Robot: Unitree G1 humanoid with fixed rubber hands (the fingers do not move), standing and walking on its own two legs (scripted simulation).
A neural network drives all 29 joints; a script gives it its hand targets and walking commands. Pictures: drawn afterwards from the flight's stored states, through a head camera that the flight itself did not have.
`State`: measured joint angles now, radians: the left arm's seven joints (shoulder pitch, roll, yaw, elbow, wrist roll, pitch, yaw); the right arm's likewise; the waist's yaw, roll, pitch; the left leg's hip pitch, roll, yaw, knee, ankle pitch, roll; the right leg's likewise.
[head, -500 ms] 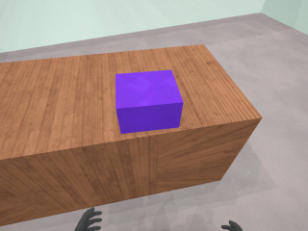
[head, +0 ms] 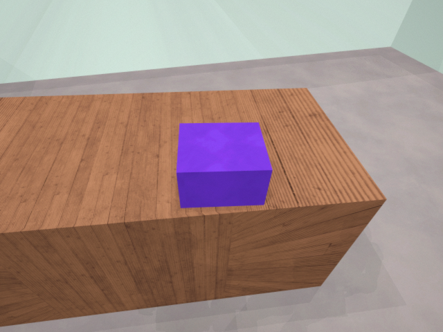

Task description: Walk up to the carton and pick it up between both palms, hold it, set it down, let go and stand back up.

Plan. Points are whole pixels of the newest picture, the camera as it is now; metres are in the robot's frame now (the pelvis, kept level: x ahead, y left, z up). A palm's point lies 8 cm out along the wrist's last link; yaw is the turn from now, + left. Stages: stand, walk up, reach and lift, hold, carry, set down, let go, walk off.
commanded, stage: walk up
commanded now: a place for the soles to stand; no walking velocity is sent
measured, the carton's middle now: (221, 163) +0.58 +0.01 -0.05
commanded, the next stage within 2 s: none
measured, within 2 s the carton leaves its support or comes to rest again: neither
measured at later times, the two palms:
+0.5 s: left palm out of the picture +0.04 +0.15 -0.13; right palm (337, 308) +0.21 -0.24 -0.13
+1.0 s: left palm out of the picture +0.14 +0.15 -0.11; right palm (356, 313) +0.20 -0.28 -0.13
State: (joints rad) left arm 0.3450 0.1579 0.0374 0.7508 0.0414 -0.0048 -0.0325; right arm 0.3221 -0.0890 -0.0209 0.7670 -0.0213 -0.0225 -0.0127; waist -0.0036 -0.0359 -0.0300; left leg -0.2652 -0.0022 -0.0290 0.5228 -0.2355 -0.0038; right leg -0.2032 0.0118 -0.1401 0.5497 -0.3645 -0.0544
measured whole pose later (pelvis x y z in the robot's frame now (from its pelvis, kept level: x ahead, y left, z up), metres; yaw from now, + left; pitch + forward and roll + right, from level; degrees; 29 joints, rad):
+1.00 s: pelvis +0.07 -0.07 +0.00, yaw +7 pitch -1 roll +1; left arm 0.27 0.10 0.02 0.74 0.01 -0.05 0.03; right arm 0.19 -0.17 -0.04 0.81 -0.01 0.03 0.01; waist 0.01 0.02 0.05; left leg -0.26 -0.01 0.08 0.50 -0.23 0.03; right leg -0.21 -0.03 -0.04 0.54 -0.32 0.00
